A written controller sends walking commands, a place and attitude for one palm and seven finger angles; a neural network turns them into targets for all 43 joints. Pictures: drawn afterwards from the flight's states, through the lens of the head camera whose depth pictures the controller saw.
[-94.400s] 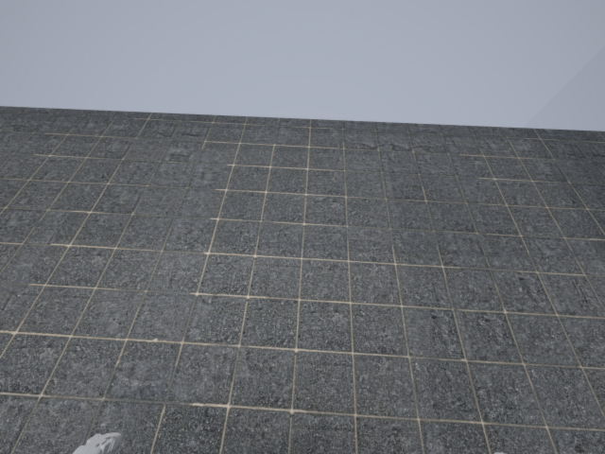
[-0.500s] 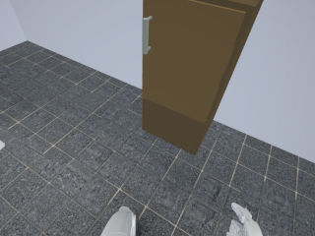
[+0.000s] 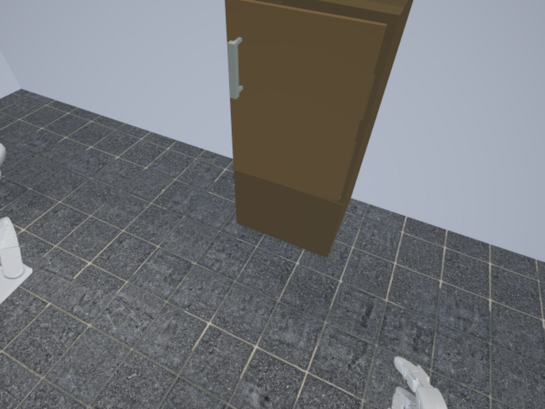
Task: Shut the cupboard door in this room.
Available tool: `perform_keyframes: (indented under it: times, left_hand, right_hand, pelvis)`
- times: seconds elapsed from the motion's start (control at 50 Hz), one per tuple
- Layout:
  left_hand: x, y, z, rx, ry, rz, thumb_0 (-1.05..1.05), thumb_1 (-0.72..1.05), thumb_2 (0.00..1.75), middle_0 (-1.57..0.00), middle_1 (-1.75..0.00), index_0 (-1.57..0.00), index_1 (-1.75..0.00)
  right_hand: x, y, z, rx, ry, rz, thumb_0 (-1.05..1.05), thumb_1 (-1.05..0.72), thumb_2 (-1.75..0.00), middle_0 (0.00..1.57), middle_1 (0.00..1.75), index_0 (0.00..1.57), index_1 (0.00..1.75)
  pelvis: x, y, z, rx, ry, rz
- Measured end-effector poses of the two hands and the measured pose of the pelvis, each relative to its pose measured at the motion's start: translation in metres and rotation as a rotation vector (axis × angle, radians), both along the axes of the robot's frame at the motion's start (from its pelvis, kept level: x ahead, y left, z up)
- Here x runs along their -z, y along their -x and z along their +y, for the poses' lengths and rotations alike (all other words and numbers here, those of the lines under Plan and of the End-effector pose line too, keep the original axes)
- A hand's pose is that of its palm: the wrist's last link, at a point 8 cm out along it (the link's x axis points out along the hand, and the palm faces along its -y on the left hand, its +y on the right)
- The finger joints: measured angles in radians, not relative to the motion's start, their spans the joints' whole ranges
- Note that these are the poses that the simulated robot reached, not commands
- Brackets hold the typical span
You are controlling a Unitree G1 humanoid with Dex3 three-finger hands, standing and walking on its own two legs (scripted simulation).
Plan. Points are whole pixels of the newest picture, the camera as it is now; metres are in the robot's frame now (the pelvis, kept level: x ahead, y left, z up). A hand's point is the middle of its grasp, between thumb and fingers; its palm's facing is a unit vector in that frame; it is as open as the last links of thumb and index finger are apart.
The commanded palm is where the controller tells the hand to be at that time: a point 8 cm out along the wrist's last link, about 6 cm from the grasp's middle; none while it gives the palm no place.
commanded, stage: stop stepping back and stand still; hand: left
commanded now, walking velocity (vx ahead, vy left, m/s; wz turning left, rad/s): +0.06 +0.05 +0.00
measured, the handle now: (236, 68) +0.98 +0.13 +0.05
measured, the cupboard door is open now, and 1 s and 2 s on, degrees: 3 3 3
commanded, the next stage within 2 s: let the arm hang, fingers relaxed in 0.14 s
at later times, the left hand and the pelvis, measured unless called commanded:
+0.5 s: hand out of the picture +0.10 +0.18 -0.15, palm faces -0.06 -0.98 -0.19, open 7.4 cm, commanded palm none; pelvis +0.00 +0.03 -0.01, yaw +1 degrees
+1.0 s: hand out of the picture +0.00 +0.23 -0.16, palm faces +0.02 -0.98 -0.22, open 7.4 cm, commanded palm none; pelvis +0.01 +0.05 +0.02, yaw +0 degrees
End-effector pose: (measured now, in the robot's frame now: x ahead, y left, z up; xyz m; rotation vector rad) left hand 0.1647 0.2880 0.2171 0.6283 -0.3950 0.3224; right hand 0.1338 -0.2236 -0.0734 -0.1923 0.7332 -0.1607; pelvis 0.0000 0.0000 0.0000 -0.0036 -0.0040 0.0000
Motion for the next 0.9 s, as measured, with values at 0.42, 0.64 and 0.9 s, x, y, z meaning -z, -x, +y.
perform_keyframes:
  times: [0.42,0.64,0.9]
  left_hand:
    - [0.274,0.002,-0.004,-0.143,0.444,1.08,0.01,0.91,0.9,-0.2,-0.3,-0.2,-0.3]
    - [0.346,0.113,-0.029,-0.288,0.662,1.466,-0.04,0.98,0.9,-0.21,-0.31,-0.21,-0.3]
    - [0.342,0.167,-0.003,-0.398,0.636,1.675,0.0,0.92,0.9,-0.2,-0.3,-0.2,-0.3]
  right_hand:
    - [0.047,-0.002,0.013,-0.07,-0.015,0.167,0.01,-0.91,-0.9,0.2,0.3,0.2,0.3]
    - [0.053,0.064,0.026,-0.009,-0.031,0.479,0.0,-0.93,-0.9,0.21,0.3,0.21,0.3]
    - [0.052,0.118,0.032,0.083,-0.042,0.624,0.0,-0.91,-0.9,0.2,0.3,0.2,0.3]
  pelvis:
    - [0.014,-0.002,0.033,-0.01,-0.045,-0.003]
    - [-0.004,-0.005,0.028,-0.03,0.012,-0.017]
    - [-0.016,-0.012,0.044,-0.004,0.007,-0.02]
